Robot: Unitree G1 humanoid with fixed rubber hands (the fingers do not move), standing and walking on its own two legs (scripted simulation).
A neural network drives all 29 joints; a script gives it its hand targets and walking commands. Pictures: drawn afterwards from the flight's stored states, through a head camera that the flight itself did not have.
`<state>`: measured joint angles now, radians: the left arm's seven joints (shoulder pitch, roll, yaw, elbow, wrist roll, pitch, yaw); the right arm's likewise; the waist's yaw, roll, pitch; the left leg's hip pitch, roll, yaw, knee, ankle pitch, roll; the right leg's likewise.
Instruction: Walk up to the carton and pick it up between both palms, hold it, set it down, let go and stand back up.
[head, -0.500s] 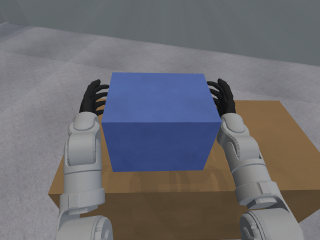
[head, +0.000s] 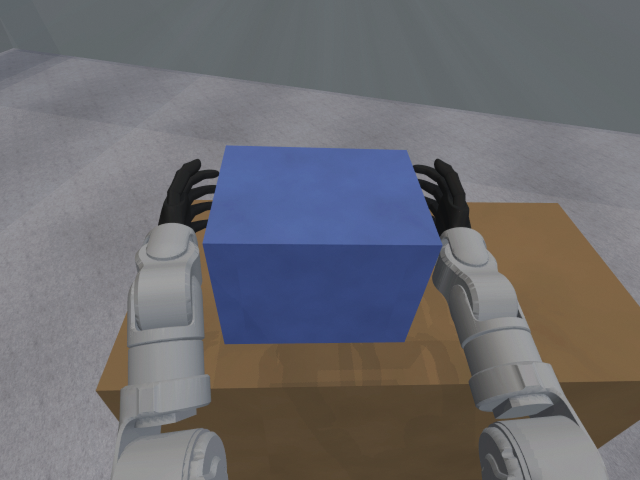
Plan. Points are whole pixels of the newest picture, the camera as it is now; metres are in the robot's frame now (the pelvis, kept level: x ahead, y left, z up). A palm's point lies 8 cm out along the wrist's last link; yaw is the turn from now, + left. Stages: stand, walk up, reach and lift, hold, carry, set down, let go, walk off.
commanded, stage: hold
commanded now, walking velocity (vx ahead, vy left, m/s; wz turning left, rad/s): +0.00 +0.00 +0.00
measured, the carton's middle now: (316, 245) +0.37 +0.00 +0.13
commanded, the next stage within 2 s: none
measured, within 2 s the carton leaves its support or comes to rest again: neither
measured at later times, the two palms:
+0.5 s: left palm (184, 231) +0.36 +0.16 +0.17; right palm (451, 230) +0.36 -0.16 +0.17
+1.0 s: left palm (176, 225) +0.37 +0.17 +0.18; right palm (446, 221) +0.37 -0.15 +0.18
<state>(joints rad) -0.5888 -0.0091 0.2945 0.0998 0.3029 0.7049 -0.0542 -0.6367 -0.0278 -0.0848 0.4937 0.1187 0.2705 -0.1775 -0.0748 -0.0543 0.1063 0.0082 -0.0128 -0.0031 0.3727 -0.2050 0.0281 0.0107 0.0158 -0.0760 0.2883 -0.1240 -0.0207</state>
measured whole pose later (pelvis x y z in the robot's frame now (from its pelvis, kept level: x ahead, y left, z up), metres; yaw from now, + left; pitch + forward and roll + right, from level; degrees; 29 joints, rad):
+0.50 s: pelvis +0.00 +0.00 +0.00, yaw +1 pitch -11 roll -1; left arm -0.55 -0.02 0.28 0.07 0.31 0.68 -0.04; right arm -0.61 -0.04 -0.07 0.51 0.13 0.21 -0.17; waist -0.09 -0.06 0.12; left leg 0.03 -0.01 -0.01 0.37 -0.21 0.02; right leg 0.04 0.02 -0.09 0.28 -0.13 -0.02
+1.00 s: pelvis +0.00 +0.00 +0.00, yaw +0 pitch -10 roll -1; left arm -0.59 0.01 0.27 0.08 0.29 0.69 -0.05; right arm -0.65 -0.03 -0.08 0.48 0.13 0.24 -0.18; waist -0.08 -0.06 0.12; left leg -0.01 -0.01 0.00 0.38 -0.21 0.03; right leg 0.00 0.02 -0.08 0.29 -0.12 -0.02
